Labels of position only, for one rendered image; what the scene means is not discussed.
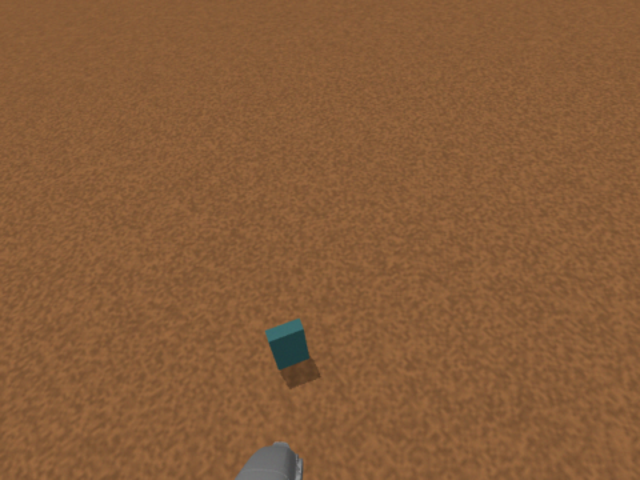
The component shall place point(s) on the carton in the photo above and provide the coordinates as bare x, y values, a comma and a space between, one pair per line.
288, 343

